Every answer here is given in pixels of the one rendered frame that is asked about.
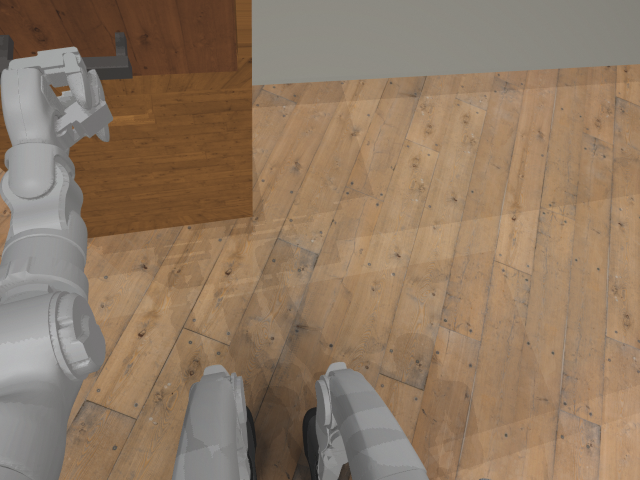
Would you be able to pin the right robot thigh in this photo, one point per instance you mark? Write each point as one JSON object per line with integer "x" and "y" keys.
{"x": 375, "y": 444}

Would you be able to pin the handle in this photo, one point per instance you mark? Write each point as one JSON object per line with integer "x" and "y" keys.
{"x": 132, "y": 123}
{"x": 107, "y": 68}

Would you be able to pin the left robot upper arm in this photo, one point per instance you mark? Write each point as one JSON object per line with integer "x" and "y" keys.
{"x": 48, "y": 345}

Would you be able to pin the left robot hand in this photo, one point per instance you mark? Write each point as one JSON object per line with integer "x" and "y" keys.
{"x": 31, "y": 108}

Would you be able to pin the drawer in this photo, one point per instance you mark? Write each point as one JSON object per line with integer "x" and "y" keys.
{"x": 163, "y": 36}

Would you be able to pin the robot left forearm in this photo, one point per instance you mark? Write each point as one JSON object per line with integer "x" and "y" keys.
{"x": 46, "y": 246}

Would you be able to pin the right robot foot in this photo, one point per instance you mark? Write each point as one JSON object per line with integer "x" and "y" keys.
{"x": 310, "y": 441}

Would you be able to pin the cabinet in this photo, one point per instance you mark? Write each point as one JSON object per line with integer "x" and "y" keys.
{"x": 196, "y": 168}

